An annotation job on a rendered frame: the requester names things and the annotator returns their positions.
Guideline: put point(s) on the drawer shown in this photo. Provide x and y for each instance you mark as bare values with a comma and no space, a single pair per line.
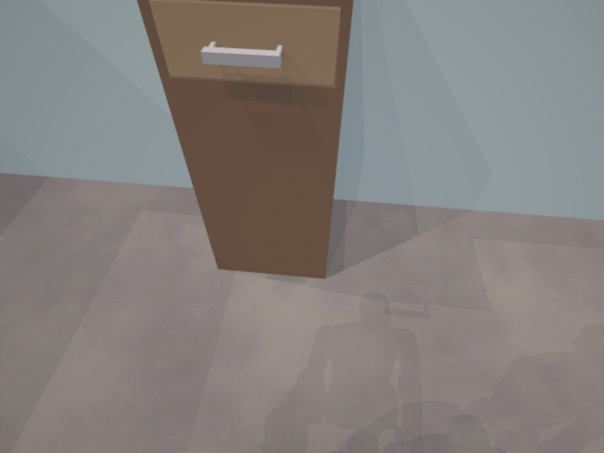
308,35

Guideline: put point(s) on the cabinet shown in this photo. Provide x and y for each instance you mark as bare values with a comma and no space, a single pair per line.
262,157

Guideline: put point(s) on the handle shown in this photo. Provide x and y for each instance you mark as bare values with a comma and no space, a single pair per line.
241,57

